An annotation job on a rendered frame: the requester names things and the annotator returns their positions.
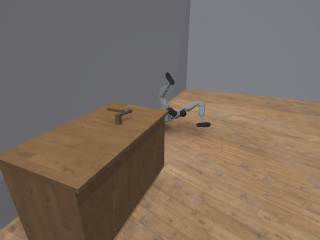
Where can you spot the counter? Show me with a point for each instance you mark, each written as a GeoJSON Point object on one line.
{"type": "Point", "coordinates": [82, 180]}

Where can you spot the left robot foot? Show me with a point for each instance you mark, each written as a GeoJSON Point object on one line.
{"type": "Point", "coordinates": [203, 124]}

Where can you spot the tap lever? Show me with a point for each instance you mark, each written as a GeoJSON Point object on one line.
{"type": "Point", "coordinates": [126, 112]}

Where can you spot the right robot shin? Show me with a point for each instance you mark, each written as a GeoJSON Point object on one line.
{"type": "Point", "coordinates": [164, 89]}

